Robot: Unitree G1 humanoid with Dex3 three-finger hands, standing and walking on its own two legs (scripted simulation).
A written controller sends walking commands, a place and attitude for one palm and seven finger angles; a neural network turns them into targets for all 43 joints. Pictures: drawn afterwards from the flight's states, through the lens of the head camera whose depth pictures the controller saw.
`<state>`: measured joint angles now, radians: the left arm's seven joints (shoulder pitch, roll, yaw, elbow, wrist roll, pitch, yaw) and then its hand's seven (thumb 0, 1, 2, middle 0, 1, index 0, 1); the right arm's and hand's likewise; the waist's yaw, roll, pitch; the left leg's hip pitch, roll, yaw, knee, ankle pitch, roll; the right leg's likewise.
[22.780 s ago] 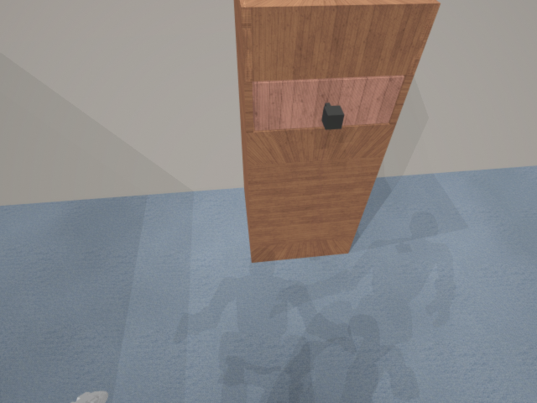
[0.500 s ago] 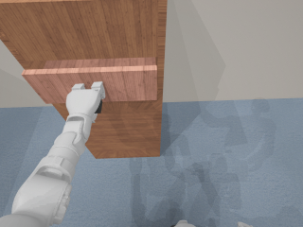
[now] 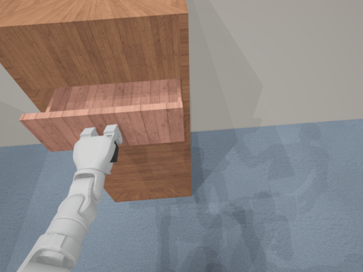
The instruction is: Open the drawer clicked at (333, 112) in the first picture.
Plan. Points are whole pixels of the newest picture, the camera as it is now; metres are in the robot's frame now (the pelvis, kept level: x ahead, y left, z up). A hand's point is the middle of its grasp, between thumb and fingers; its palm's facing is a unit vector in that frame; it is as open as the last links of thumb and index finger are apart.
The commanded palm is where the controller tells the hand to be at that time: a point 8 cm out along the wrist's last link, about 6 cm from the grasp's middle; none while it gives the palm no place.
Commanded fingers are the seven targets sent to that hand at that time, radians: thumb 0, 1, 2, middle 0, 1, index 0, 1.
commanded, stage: pull the drawer open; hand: left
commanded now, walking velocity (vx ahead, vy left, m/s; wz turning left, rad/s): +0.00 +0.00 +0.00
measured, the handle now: (108, 144) +0.42 +0.19 +0.02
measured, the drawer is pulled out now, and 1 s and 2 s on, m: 0.10 0.30 0.29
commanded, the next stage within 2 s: open the thumb to release the handle in 1.00 s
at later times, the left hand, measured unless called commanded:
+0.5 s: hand (96, 213) +0.25 +0.19 +0.00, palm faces +0.01 -0.12 -0.99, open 7.7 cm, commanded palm +0.20 +0.20 +0.06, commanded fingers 0.00 0.90 0.90 -0.40 -1.35 -0.40 -1.35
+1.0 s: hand (90, 251) +0.18 +0.18 +0.00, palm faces +0.01 -0.13 -0.99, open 7.7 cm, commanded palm +0.12 +0.20 +0.06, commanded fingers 0.00 0.90 0.90 -0.40 -1.35 -0.40 -1.35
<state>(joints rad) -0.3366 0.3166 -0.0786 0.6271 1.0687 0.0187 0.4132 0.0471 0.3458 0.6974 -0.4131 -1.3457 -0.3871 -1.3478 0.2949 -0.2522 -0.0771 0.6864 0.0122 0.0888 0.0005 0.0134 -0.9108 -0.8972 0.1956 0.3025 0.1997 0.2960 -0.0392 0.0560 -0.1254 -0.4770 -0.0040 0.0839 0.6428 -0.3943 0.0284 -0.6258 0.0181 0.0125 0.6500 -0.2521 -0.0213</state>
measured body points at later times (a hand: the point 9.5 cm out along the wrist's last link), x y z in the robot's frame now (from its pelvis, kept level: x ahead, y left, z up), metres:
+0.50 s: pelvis +0.01 -0.01 +0.00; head +0.04 -0.03 +0.45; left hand +0.24 +0.19 +0.06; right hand +0.24 -0.21 -0.09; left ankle -0.05 +0.10 -0.72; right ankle +0.03 -0.11 -0.72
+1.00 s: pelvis -0.01 -0.02 -0.01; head +0.01 -0.05 +0.44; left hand +0.17 +0.19 +0.06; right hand +0.20 -0.24 -0.11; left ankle -0.05 +0.10 -0.72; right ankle +0.03 -0.11 -0.72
